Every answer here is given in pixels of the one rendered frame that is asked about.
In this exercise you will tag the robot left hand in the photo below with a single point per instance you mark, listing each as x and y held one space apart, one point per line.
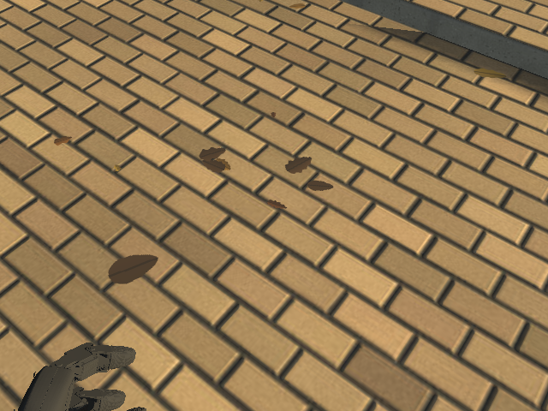
52 389

